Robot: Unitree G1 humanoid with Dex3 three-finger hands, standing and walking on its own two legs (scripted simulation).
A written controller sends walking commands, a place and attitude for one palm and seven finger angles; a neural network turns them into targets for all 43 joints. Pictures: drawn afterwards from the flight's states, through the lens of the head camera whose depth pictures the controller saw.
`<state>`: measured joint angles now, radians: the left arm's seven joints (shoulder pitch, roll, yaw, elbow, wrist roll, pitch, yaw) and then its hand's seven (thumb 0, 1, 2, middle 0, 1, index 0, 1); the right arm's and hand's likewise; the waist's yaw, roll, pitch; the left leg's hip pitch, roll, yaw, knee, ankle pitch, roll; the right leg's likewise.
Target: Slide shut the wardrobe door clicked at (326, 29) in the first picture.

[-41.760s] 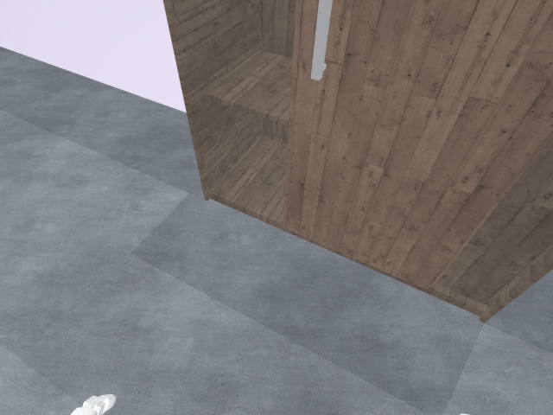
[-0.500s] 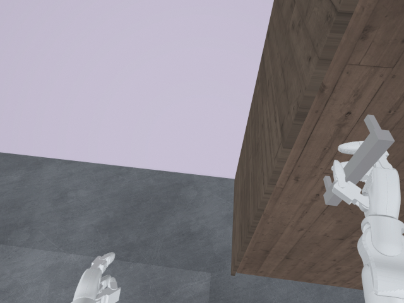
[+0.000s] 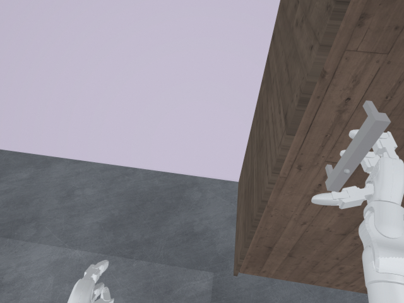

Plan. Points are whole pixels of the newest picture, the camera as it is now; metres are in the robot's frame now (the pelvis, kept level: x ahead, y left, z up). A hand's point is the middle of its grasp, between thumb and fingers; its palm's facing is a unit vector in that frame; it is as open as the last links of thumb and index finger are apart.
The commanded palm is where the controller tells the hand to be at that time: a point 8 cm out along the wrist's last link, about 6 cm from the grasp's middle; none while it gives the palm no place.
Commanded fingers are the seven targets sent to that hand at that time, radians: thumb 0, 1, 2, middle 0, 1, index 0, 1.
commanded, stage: loosen the grip on the handle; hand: right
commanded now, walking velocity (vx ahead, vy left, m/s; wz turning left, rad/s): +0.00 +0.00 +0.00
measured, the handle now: (349, 149) +0.38 -0.26 +0.15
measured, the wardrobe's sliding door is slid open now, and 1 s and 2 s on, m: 0.00 0.00 0.00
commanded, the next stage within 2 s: slip the hand off the handle in 0.04 s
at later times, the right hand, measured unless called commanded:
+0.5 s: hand (377, 180) +0.32 -0.29 +0.14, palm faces +0.41 +0.90 -0.18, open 14.7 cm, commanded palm +0.28 -0.33 +0.14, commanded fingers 0.00 0.55 -0.20 0.25 1.15 0.25 1.15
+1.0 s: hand (385, 198) +0.29 -0.30 +0.13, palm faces +0.35 +0.91 -0.19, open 14.7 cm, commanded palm +0.23 -0.34 +0.14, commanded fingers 0.00 0.55 -0.20 0.25 1.15 0.25 1.15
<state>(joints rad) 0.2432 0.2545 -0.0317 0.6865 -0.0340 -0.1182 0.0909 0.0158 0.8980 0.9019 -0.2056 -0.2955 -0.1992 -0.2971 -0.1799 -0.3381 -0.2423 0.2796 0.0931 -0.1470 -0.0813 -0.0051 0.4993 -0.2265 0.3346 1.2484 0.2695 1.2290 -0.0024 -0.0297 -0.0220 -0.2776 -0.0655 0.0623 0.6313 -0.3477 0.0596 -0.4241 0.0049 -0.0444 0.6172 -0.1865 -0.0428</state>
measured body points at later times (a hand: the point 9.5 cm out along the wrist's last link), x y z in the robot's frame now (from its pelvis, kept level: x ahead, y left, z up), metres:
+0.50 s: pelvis +0.03 -0.02 +0.00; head +0.03 -0.02 +0.45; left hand +0.22 +0.22 -0.08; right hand +0.29 -0.34 +0.15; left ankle +0.00 +0.08 -0.72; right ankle +0.09 -0.09 -0.72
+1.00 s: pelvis +0.01 -0.03 +0.00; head +0.01 -0.02 +0.45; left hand +0.17 +0.21 -0.09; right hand +0.26 -0.34 +0.14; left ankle +0.00 +0.08 -0.72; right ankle +0.09 -0.09 -0.72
